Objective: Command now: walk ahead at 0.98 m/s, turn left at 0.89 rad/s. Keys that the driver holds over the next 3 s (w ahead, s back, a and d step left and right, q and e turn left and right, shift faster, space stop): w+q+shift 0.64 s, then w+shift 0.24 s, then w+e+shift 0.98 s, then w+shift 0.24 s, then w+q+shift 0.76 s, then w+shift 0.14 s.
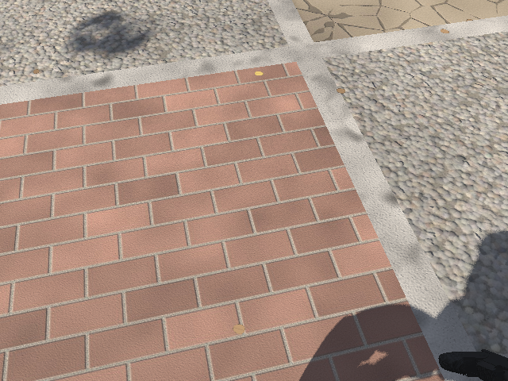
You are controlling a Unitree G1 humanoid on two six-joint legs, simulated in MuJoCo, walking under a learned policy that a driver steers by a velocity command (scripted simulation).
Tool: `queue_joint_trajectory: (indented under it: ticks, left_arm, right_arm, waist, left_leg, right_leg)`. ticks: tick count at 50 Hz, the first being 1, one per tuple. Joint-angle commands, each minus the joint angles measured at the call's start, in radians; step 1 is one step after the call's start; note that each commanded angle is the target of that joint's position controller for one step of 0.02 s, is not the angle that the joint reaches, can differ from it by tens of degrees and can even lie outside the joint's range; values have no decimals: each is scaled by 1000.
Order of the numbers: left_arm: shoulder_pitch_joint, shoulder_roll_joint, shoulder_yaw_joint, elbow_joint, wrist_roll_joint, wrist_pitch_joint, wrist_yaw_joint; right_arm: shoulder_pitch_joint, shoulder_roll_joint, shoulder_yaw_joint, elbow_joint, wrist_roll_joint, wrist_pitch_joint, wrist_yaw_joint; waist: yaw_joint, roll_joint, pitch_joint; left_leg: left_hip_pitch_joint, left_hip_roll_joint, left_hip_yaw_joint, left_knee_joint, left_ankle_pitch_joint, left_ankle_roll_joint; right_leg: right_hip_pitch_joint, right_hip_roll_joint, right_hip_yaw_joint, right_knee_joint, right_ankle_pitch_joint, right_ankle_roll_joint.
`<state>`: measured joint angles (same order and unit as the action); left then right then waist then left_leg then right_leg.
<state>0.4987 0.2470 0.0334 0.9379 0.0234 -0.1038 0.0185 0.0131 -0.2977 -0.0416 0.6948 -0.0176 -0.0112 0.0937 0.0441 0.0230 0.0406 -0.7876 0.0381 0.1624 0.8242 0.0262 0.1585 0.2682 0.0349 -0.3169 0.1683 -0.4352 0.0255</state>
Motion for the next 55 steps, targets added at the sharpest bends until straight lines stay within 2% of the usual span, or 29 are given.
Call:
queue_joint_trajectory:
  ticks: [1,3,4,5,6,7,8,11,15,19,21,22,23,24,25,26,27,29,32,37,41,43,45,46,47,48,49,51,55]
  left_arm:
    - [-114,226,44,-98,5,5,32]
    - [-216,261,58,-140,20,38,30]
    - [-222,197,49,-134,21,40,3]
    - [-189,46,6,-206,40,20,-5]
    - [-221,83,0,-312,11,-8,-10]
    - [-286,140,1,-313,18,-32,-11]
    - [-295,155,3,-304,17,-36,-14]
    - [-274,125,-11,-291,55,26,-15]
    - [-489,79,-35,-386,31,46,-37]
    - [-569,89,-37,-419,-1,40,-40]
    - [-526,129,-23,-412,0,34,-31]
    - [-437,171,-5,-387,-2,31,-20]
    - [-269,218,19,-349,-6,26,-6]
    - [-39,269,45,-297,2,24,14]
    - [125,338,66,-268,44,18,31]
    - [-25,382,75,-287,55,21,15]
    - [-177,260,62,-321,44,29,6]
    - [-221,157,38,-294,37,36,-1]
    - [-127,98,20,-188,12,11,-12]
    - [-131,123,18,-143,11,-31,-33]
    - [-27,169,19,-82,5,-27,-29]
    - [13,223,23,-62,5,-14,-15]
    - [3,285,31,-49,4,13,3]
    - [-32,292,30,-53,-5,26,7]
    - [-17,214,16,-78,-2,27,-3]
    - [78,82,-8,-129,-39,20,-25]
    - [-61,190,16,-165,-41,14,-14]
    - [-116,131,6,-162,-40,15,-22]
    - [-84,70,6,-116,-4,84,-58]
  right_arm:
    - [168,-69,-8,-5,8,0,-8]
    - [564,-171,-61,114,5,0,-40]
    - [547,-199,-84,133,15,1,-67]
    - [449,-272,-93,111,7,10,-72]
    - [435,-317,-105,71,-4,16,-75]
    - [421,-258,-100,64,-6,13,-84]
    - [379,-207,-87,73,-6,5,-89]
    - [311,-151,-59,67,5,-42,-98]
    - [324,-167,-66,63,10,-75,-88]
    - [391,-195,-84,75,24,-74,-74]
    - [382,-209,-90,70,21,-71,-83]
    - [372,-234,-95,68,15,-70,-85]
    - [331,-268,-101,61,7,-70,-83]
    - [269,-239,-92,45,0,-80,-79]
    - [264,-62,-46,1,6,-90,-83]
    - [381,-25,-18,-61,50,-86,-81]
    - [318,-101,-21,-19,18,-62,-91]
    - [226,-123,-28,-20,-10,-38,-63]
    - [147,-48,-7,-77,-21,-2,-24]
    - [19,-45,18,-152,-18,-1,-11]
    - [-126,-30,42,-168,-22,-20,6]
    - [-110,-48,39,-152,-28,-27,-5]
    - [106,-99,16,-87,-39,-33,-29]
    - [321,-132,-5,-18,-38,-36,-47]
    - [441,-210,-34,27,-54,-34,-71]
    - [396,-277,-51,2,-57,-35,-83]
    - [401,-256,-60,1,-38,-36,-90]
    - [330,-145,-38,60,-31,-65,-91]
    - [292,-42,-11,101,-2,-112,-86]
  waist:
    - [-191,-137,-33]
    - [-367,-121,-203]
    - [-315,30,-148]
    - [-160,210,-109]
    - [-161,178,-290]
    - [-160,2,-163]
    - [-99,-90,-47]
    - [10,-151,48]
    - [-41,-79,98]
    - [-121,10,23]
    - [-99,27,-18]
    - [-56,28,-85]
    - [50,22,-178]
    - [174,10,-278]
    - [190,-233,-388]
    - [27,-501,-447]
    - [20,-275,-278]
    - [8,-70,-119]
    - [-18,-105,-23]
    - [-66,-87,64]
    - [-22,-40,130]
    - [-48,-101,75]
    - [-177,-170,-77]
    - [-287,-163,-171]
    - [-286,-77,-285]
    - [-145,169,-442]
    - [-209,13,-419]
    - [-112,-53,-81]
    - [-10,12,26]
  left_leg:
    - [407,-121,73,-50,-64,50]
    - [839,-146,-41,-121,-205,113]
    - [959,-97,-149,-195,-274,145]
    - [1054,57,-480,-128,-28,218]
    - [1194,185,-884,-418,-367,373]
    - [1075,215,-964,-594,-546,319]
    - [903,192,-899,-625,-522,269]
    - [533,66,-674,-635,-319,222]
    - [345,-60,-514,-672,-137,167]
    - [520,-43,-527,-614,132,95]
    - [621,-30,-549,-514,275,53]
    - [668,-31,-551,-397,423,29]
    - [647,-45,-537,-189,479,6]
    - [508,-86,-501,85,383,-14]
    - [260,-177,-415,454,-311,-16]
    - [58,-193,-338,616,-528,-28]
    - [-2,-93,-306,647,-396,-23]
    - [37,-15,-258,553,-300,-43]
    - [14,52,-251,519,-278,-52]
    - [11,20,-242,269,-89,-58]
    - [188,-42,-62,-65,-23,-7]
    - [279,-115,-8,-125,-100,19]
    - [536,-166,-35,-163,-236,53]
    - [794,-146,-93,-277,-206,78]
    - [1077,41,-303,-252,-400,88]
    - [1320,365,-827,-354,-548,145]
    - [1231,353,-874,-477,-496,126]
    - [882,276,-584,-553,-294,83]
    - [643,182,-303,-685,-176,-2]
  right_leg:
    - [-195,-271,15,266,1607,-11]
    - [-353,-288,70,808,1493,-47]
    - [-581,-128,77,1189,571,-54]
    - [-943,-7,170,1531,-93,-29]
    - [-1143,2,374,1571,-50,-20]
    - [-1190,-57,410,1459,26,-27]
    - [-1140,-98,408,1343,88,-25]
    - [-947,-168,403,1141,61,33]
    - [-804,-165,329,727,325,61]
    - [-689,-88,313,460,543,18]
    - [-600,-53,332,368,487,3]
    - [-499,-20,332,370,399,-5]
    - [-319,-15,324,379,309,-13]
    - [-67,-84,363,420,199,-27]
    - [161,-353,686,344,-228,-53]
    - [156,-525,1266,68,-398,-125]
    - [-3,-473,1164,56,-525,-143]
    - [-221,-384,806,83,-176,-124]
    - [-329,-322,527,45,108,-85]
    - [-424,-271,267,-65,433,-101]
    - [-382,-255,129,-166,731,-105]
    - [-246,-277,101,-40,1233,-104]
    - [-207,-315,108,305,1528,-116]
    - [-306,-300,115,575,1447,-120]
    - [-543,-225,156,941,834,-121]
    - [-898,-54,266,1320,-38,-93]
    - [-998,-58,398,1374,54,-123]
    - [-1002,-140,384,1216,167,-121]
    - [-908,-199,394,1088,213,-94]
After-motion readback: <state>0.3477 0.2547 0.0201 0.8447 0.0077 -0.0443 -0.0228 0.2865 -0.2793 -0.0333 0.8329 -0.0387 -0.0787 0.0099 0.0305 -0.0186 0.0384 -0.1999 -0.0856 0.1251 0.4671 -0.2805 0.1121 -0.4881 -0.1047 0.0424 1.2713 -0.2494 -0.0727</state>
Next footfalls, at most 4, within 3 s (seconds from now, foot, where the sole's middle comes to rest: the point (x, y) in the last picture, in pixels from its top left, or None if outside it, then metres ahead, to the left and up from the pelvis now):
0.08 left None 0.26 0.03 -0.75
0.48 right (290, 286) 0.72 -0.04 -0.75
0.94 left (150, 228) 0.89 0.39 -0.75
1.38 right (119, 129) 1.31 0.58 -0.75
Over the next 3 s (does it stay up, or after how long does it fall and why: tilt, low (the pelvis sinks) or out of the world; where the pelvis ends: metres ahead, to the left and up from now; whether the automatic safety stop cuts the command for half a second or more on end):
stays up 2.56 0.84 0.02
